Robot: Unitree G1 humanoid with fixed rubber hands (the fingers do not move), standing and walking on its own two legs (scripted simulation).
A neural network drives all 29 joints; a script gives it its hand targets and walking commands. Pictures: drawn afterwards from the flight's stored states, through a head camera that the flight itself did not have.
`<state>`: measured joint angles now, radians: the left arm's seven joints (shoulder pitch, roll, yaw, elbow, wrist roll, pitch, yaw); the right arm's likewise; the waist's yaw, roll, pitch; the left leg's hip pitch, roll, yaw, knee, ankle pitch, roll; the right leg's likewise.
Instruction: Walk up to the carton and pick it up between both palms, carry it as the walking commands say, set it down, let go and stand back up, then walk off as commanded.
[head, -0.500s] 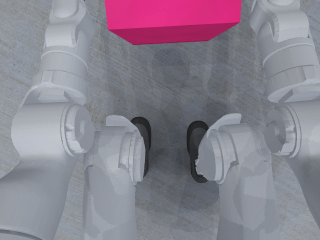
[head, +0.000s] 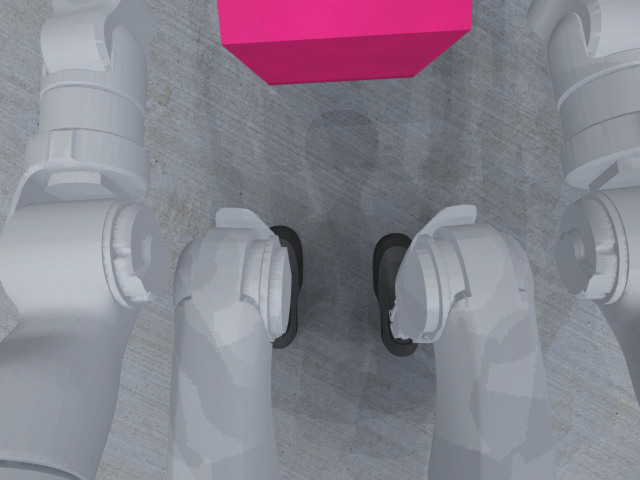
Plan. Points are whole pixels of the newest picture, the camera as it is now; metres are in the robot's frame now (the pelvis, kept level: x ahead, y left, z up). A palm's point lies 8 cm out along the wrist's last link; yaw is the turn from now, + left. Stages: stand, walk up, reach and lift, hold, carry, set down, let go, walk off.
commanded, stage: set down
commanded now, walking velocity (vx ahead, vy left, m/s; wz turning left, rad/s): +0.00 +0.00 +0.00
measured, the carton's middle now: out of the picture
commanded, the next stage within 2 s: let go in 1.08 s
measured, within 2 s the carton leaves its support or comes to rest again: neither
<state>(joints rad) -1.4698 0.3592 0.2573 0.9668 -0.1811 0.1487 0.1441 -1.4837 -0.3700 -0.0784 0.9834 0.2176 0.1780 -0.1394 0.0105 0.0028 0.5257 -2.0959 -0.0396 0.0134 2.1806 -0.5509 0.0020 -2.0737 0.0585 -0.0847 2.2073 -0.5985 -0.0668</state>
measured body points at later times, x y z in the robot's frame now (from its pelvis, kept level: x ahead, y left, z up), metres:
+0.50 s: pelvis +0.03 +0.00 +0.11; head +0.33 +0.01 +0.44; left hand +0.58 +0.23 +0.04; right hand +0.60 -0.18 +0.05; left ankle +0.13 +0.11 -0.34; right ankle +0.12 -0.09 -0.34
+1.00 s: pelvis +0.05 +0.00 +0.25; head +0.33 +0.01 +0.60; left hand +0.57 +0.22 +0.18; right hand +0.60 -0.19 +0.19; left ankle +0.13 +0.11 -0.34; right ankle +0.12 -0.09 -0.34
